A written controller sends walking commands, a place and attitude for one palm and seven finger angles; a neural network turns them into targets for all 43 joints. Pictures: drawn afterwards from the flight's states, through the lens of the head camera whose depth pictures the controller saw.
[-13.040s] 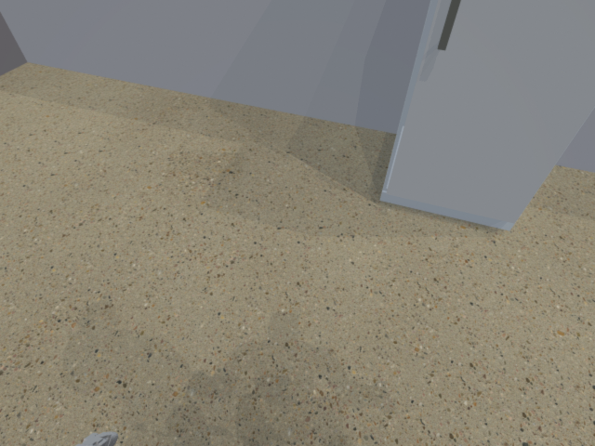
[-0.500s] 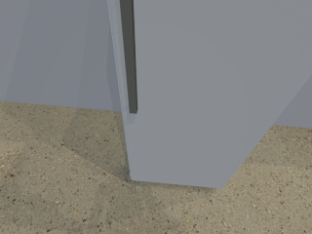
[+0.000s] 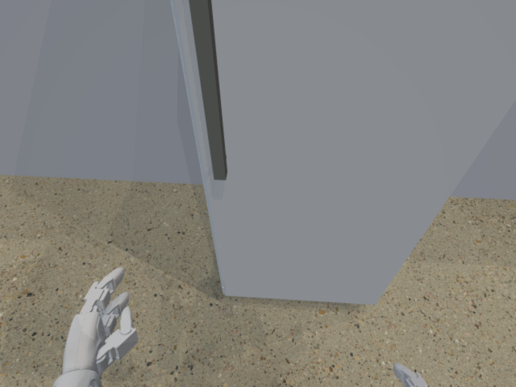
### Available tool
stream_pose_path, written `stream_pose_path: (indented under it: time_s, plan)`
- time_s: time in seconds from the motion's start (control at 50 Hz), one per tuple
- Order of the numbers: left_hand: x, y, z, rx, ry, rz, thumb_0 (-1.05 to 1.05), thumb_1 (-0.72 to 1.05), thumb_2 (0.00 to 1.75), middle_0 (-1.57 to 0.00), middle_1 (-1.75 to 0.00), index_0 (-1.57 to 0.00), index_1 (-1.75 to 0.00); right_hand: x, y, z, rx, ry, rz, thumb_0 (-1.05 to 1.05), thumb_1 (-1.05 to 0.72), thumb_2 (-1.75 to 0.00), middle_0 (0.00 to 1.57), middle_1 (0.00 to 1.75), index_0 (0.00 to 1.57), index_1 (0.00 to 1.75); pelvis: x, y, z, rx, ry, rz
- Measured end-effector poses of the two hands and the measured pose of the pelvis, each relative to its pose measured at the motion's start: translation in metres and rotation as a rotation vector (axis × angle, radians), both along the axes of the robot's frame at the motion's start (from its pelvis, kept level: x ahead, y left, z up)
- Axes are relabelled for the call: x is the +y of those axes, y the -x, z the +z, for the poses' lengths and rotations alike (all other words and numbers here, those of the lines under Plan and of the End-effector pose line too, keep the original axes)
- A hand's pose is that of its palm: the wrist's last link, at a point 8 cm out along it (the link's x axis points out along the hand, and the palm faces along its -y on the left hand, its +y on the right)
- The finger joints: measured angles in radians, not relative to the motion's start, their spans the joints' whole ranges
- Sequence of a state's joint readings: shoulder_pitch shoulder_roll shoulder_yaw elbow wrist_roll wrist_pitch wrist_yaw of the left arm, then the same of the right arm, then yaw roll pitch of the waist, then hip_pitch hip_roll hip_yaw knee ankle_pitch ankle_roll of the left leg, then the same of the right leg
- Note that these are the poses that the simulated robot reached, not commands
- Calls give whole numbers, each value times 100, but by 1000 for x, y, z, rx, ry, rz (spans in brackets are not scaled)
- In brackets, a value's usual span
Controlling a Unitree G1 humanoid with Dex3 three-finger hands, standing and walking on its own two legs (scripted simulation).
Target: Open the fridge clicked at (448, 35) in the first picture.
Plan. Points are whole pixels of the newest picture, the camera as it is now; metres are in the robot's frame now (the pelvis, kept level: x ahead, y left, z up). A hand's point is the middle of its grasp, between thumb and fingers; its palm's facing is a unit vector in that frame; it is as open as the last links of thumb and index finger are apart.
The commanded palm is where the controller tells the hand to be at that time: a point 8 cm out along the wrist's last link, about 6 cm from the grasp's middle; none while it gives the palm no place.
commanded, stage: raise the hand to about handle height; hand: left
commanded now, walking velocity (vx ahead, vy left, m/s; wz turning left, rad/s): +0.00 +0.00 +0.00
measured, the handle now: (211, 67) +0.53 +0.10 +0.25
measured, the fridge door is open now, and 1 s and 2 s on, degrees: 0 0 0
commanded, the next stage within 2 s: move the hooked fingers beside the handle in 1.92 s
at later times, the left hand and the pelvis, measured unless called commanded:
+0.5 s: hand (118, 330) +0.19 +0.20 +0.05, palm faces -0.03 -1.00 -0.09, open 10.1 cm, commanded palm +0.16 +0.26 +0.06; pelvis -0.02 -0.03 -0.03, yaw +0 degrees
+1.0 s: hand (68, 265) +0.23 +0.25 +0.13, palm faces +0.03 -1.00 -0.09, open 13.1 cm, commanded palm +0.21 +0.30 +0.14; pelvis -0.01 +0.00 +0.00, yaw +0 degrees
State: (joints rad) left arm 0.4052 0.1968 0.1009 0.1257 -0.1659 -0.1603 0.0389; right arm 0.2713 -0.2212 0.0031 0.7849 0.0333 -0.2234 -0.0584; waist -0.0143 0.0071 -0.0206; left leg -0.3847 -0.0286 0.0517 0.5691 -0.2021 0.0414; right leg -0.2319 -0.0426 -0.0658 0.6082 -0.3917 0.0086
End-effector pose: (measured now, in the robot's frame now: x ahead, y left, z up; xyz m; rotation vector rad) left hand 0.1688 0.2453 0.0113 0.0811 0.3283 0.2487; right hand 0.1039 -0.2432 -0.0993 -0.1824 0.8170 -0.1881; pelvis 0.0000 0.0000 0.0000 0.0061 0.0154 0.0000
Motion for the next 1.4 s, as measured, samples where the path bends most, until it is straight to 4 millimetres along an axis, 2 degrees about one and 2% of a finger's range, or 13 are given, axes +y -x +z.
stream_pose_path:
  time_s: [0.04,0.1,0.16,0.22,0.26,0.32,0.4,0.48,0.66,0.84,1.08,1.22,1.4]
  plan:
    - [-5,-21,25,-213,-2,-87,1,83,87,-21,-36,-20,-35,-3,-17,4,-92,-5,10,1,-91,-90,20,30,21,30,-3,6,-8,40,4,-13]
    - [-17,-25,28,-375,9,-261,1,77,84,-21,-39,-20,-39,-11,-39,10,-203,-8,25,1,-91,-90,20,30,21,30,-9,15,-24,87,6,-32]
    - [-20,-6,5,-320,58,-334,0,71,82,-21,-43,-21,-43,-20,-56,18,-283,13,39,1,-91,-90,20,30,21,30,-14,21,-37,101,6,-35]
    - [-10,23,-16,-225,99,-249,1,64,79,-22,-48,-22,-47,-26,-66,24,-319,51,60,1,-91,-90,20,30,21,30,-19,23,-43,105,15,-25]
    - [-2,40,-16,-219,77,-173,1,59,77,-23,-51,-22,-50,-28,-69,26,-322,76,80,1,-91,-90,20,30,21,30,-22,23,-45,101,25,-15]
    - [5,51,1,-301,14,-125,1,52,74,-23,-55,-23,-55,-26,-68,21,-297,98,116,1,-91,-90,20,30,20,30,-26,24,-46,92,42,6]
    - [6,36,25,-397,-22,-190,1,42,70,-24,-61,-23,-61,-19,-59,8,-247,80,136,1,-91,-90,20,30,21,30,-28,26,-44,78,59,22]
    - [7,6,39,-347,-10,-288,1,33,66,-24,-67,-24,-67,-11,-43,1,-207,34,102,1,-91,-90,20,30,21,30,-27,24,-36,66,54,12]
    - [26,-23,73,-337,2,-249,1,12,57,-26,-80,-26,-80,-9,-20,8,-181,0,29,1,-91,-90,20,30,21,30,-16,10,-18,54,33,-22]
    - [38,-31,91,-355,-3,-255,0,-9,48,-28,-94,-27,-94,-10,-37,27,-213,52,58,1,-91,-90,20,30,21,30,-6,4,-9,22,33,-14]
    - [63,-45,140,-407,-27,-237,0,-37,36,-30,-112,-29,-111,21,-74,55,-330,12,134,1,-91,-90,20,30,21,30,-1,7,2,-36,35,0]
    - [75,-49,162,-402,-36,-218,-1,-46,32,-30,-118,-30,-118,33,-75,56,-323,-15,167,1,-91,-90,20,30,21,30,-2,11,6,-58,33,8]
    - [84,-58,194,-424,-63,-220,-1,-49,31,-31,-120,-30,-120,29,-64,50,-280,-22,165,1,-91,-90,20,30,21,30,-5,14,9,-76,31,14]
